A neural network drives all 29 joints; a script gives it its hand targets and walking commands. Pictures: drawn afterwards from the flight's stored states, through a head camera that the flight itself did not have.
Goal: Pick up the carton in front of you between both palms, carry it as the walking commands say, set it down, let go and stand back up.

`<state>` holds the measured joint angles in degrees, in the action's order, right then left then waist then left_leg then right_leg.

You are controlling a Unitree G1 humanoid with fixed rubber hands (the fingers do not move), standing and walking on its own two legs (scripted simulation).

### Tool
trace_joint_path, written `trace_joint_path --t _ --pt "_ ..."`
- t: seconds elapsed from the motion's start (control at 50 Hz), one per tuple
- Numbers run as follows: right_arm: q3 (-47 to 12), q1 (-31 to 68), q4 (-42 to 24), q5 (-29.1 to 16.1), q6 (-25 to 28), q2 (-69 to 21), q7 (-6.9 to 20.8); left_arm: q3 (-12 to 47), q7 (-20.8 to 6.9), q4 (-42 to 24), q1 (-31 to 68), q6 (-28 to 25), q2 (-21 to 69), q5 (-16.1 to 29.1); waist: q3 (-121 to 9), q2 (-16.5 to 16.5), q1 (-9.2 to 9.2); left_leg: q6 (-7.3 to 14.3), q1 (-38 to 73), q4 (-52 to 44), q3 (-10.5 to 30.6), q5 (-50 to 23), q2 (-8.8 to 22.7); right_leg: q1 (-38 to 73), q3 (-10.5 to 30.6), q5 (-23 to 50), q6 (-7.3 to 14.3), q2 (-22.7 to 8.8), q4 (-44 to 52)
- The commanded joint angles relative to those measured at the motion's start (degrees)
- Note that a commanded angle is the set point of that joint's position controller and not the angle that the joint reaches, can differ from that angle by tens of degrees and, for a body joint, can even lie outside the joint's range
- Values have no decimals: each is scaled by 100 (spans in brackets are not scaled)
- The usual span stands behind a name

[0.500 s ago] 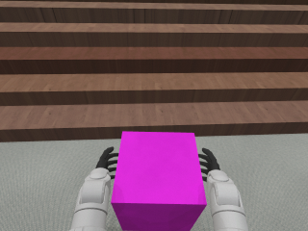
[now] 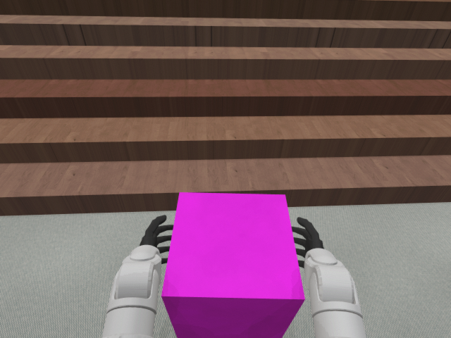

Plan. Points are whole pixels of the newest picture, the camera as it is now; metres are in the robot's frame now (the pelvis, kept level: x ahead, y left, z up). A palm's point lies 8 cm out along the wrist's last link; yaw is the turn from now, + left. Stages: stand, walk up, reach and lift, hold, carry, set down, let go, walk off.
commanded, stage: hold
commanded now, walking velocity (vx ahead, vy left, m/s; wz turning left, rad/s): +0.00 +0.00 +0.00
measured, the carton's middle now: (230, 270) +0.30 +0.00 -0.03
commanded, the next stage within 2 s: carry in 0.32 s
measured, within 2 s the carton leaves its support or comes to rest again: neither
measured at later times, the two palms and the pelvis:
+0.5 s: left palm (160, 235) +0.31 +0.13 +0.06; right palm (320, 244) +0.30 -0.17 +0.06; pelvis +0.02 -0.01 -0.01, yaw -3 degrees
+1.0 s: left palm (186, 161) +0.51 +0.11 +0.08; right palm (314, 171) +0.49 -0.19 +0.08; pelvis +0.23 -0.02 +0.00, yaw -4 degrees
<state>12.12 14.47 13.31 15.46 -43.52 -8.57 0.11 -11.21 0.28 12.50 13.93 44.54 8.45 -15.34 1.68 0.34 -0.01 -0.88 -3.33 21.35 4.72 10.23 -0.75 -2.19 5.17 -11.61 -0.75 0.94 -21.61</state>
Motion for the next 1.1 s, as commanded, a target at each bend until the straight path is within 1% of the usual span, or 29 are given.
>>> trace_joint_path --t 0.0,0.28,0.3,0.34,0.36,0.4,0.42,0.46,0.48,0.5,0.52,0.54,0.56,0.58,0.64,0.66,0.7,0.72,0.74,0.76,0.78,0.8,0.82,0.84,0.9,1.0,1.04,1.06,1.08 --pt "-3168 3160 -312 -1529 259 -5324 1434 3170 -1409 -458 3246 -332 5365 1562 -1267 -32 -19 61 367 -256 -124 -311 -463 -209 -145 323 41 452 373" --pt "-3053 3387 -31 -1440 302 -5342 1471 3104 -1426 -155 3477 -354 5475 1520 -1419 -41 7 20 387 -230 -141 -264 -444 -238 -170 255 65 446 333" --pt "-3094 3475 -131 -1511 260 -5253 1446 3069 -1407 -162 3562 -323 5371 1558 -1664 -233 -9 66 -243 148 -116 361 617 -849 -36 -275 57 -559 -158" --pt "-3196 3475 -311 -1625 218 -5274 1374 3265 -1379 -391 3679 -285 5406 1710 -1665 -387 16 191 -634 -305 324 2721 725 -1375 -77 -2133 65 -337 -286" --pt "-3334 3546 -511 -1703 176 -5273 1329 3392 -1358 -569 3779 -253 5401 1796 -1592 -548 37 326 -703 -496 566 3408 858 -1709 -246 -2449 29 -205 -583" --pt "-3520 3523 -814 -1808 41 -5236 1221 3668 -1314 -893 3936 -128 5414 2011 -1681 -935 49 636 -679 -775 1087 3071 1294 -1834 -849 -1346 -44 48 -1461" --pt "-3618 3398 -969 -1850 -62 -5176 1153 3816 -1305 -1018 3937 -35 5397 2159 -1773 -907 38 716 -813 -710 1077 2675 1342 -1650 -921 -1136 -34 -21 -1260" --pt "-3828 3358 -1417 -2016 -347 -5000 1034 4123 -1275 -1280 3870 216 5401 2528 -2097 -670 -17 597 -1416 -129 433 2561 1007 -631 -902 -1130 65 -103 -333" --pt "-4015 3460 -1675 -2147 -543 -4939 1003 4178 -1226 -1399 3805 370 5326 2602 -2091 77 -52 328 -1848 753 -254 2434 588 -415 15 -1810 240 -633 283" --pt "-4190 3615 -1827 -2322 -746 -4963 990 4158 -1162 -1458 3661 546 5188 2613 -1899 1330 -123 56 -2855 2125 -903 2026 169 76 1545 -2666 615 -1541 988" --pt "-4324 3745 -1933 -2494 -931 -4935 985 4144 -1079 -1517 3493 743 5074 2631 -1576 1529 -158 23 -3717 2514 -975 1908 199 393 2409 -2447 971 -2086 1230" --pt "-4441 3810 -1977 -2702 -1108 -4976 1000 4137 -998 -1735 3491 918 4912 2629 -1512 1184 -172 74 -3858 2555 -806 1875 390 398 2409 -1696 1178 -2166 1167" --pt "-4552 3774 -2021 -2902 -1262 -5038 1011 4182 -930 -1971 3496 1090 4795 2668 -1671 822 -169 81 -3740 2358 -818 1772 436 451 1960 -1114 1163 -2079 1031" --pt "-4624 3703 -2058 -3056 -1407 -5073 1008 4251 -882 -2200 3527 1250 4780 2753 -1857 677 -176 60 -3491 2095 -947 1616 361 501 1407 -682 1071 -1889 891" --pt "-4763 3365 -2379 -3385 -1782 -5140 949 4401 -805 -2769 3311 1657 4808 3012 -2118 1009 -187 -22 -2645 1119 -1377 1024 32 403 360 71 857 -1386 629" --pt "-4743 3239 -2501 -3420 -1895 -5163 931 4438 -801 -2894 3185 1782 4838 3067 -2175 977 -171 -31 -2245 671 -1523 792 -25 285 116 176 819 -1286 457" --pt "-4650 2880 -2708 -3391 -2107 -5159 904 4507 -818 -3086 2851 2019 4927 3160 -2415 566 -102 -10 -456 -220 -1673 28 25 -658 -449 -92 625 -1020 -309" --pt "-4591 2626 -2791 -3353 -2213 -5135 893 4531 -834 -3188 2749 2125 4925 3189 -2651 199 -3 131 884 -297 -1114 205 533 -1655 -652 -340 456 -910 -1003" --pt "-4492 2407 -2871 -3214 -2302 -4976 869 4574 -875 -3311 2755 2260 4976 3255 -2783 -1039 112 608 1856 -708 728 1464 1789 -3041 -1162 -1058 171 -569 -2344" --pt "-4400 2317 -2807 -3037 -2349 -4924 834 4607 -933 -3428 2924 2386 4973 3349 -2436 -1808 162 1302 2160 -829 2200 1349 2633 -4335 -1210 -1838 105 -187 -2911" --pt "-4406 2333 -2986 -2974 -2401 -4917 799 4636 -996 -3395 3004 2448 5038 3405 -2191 -1355 187 1540 1938 -770 2270 931 2775 -4620 -828 -2078 194 -492 -3365" --pt "-4451 2342 -3190 -2965 -2443 -4953 777 4623 -1049 -3330 2888 2464 5114 3439 -2049 -867 184 1504 1693 -800 1978 457 2713 -4720 -765 -2082 219 -588 -3565" --pt "-4515 2422 -3337 -3015 -2484 -5159 780 4602 -1075 -3309 2787 2474 5160 3454 -2053 -438 174 1329 1513 -927 1498 528 2576 -4628 -751 -1804 212 -700 -3405" --pt "-4569 2616 -3511 -3093 -2499 -5230 791 4632 -1082 -3413 2876 2479 5158 3498 -2011 -361 177 1149 1337 -1060 1016 560 2410 -4462 -828 -1537 175 -749 -3020" --pt "-4669 2806 -3794 -3304 -2566 -5148 818 4659 -1017 -3625 2932 2502 5217 3575 -1949 -669 119 859 763 -1113 -173 170 1793 -3562 -1216 -505 20 -570 -2029" --pt "-4661 2539 -3774 -3400 -2718 -4896 885 4503 -867 -3721 2571 2622 4971 3328 -1824 -930 91 636 247 -701 -1011 -545 1535 -2307 -1762 550 64 -337 -863" --pt "-4655 2448 -3716 -3364 -2781 -4803 901 4426 -859 -3610 2389 2670 4889 3240 -1941 -686 6 426 -309 239 -1488 -1038 1277 -1022 -2127 513 141 -112 -549" --pt "-4642 2383 -3656 -3340 -2812 -4726 907 4380 -863 -3511 2307 2691 4853 3204 -2203 -491 -48 252 -806 1138 -1737 -1276 1078 7 -2042 193 206 -148 -540" --pt "-4634 2469 -3647 -3358 -2856 -4623 923 4308 -866 -3389 2168 2705 4777 3122 -2569 284 -196 -3 -1715 2533 -1797 -315 811 975 -466 -823 447 -1182 -46"
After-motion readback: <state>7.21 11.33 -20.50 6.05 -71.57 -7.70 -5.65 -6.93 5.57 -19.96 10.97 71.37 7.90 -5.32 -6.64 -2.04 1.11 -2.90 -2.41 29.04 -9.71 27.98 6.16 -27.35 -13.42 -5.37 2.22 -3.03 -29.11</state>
